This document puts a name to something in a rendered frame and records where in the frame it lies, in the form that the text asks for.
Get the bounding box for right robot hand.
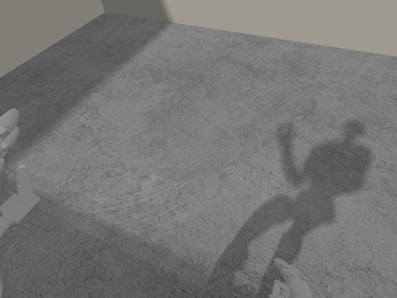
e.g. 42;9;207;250
269;258;313;298

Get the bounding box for left robot hand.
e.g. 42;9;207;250
0;109;40;238

